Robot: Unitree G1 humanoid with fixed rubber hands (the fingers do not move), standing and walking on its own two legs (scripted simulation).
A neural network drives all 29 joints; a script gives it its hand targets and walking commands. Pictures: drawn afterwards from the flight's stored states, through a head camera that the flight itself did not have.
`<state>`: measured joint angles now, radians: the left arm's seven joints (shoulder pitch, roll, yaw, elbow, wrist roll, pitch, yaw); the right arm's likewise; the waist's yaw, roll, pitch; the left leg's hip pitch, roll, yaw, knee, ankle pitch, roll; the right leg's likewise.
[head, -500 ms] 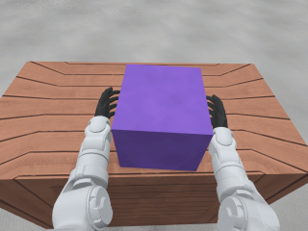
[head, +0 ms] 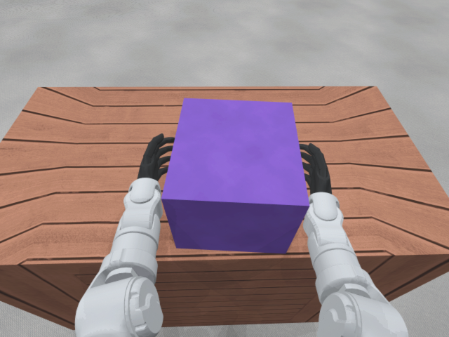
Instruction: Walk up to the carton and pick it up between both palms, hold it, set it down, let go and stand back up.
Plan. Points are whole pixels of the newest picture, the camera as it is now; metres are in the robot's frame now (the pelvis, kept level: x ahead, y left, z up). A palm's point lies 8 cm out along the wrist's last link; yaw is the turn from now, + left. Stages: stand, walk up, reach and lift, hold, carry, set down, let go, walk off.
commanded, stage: set down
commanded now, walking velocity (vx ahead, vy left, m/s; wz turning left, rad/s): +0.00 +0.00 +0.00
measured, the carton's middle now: (234, 175) +0.42 +0.01 +0.03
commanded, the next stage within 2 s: none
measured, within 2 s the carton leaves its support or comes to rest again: neither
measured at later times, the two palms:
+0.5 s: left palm (151, 176) +0.39 +0.17 +0.06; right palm (318, 188) +0.38 -0.14 +0.05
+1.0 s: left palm (144, 182) +0.40 +0.19 +0.03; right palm (316, 186) +0.39 -0.15 +0.04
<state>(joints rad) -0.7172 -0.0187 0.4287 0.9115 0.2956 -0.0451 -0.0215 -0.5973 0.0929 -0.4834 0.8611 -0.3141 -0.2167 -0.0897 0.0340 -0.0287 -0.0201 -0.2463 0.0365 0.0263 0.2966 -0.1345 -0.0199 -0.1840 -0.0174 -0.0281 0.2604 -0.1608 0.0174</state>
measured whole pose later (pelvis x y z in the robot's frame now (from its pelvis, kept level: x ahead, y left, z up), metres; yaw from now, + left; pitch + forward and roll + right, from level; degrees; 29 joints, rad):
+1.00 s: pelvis -0.01 +0.01 -0.01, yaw -3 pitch +12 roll -1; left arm -0.79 0.13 0.21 1.18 0.00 -0.18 0.10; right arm -0.75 -0.11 -0.08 1.16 0.10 -0.23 -0.11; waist 0.05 -0.02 -0.12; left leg -0.47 0.07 0.08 0.43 -0.18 -0.01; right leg -0.40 0.00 0.00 0.36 -0.17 0.02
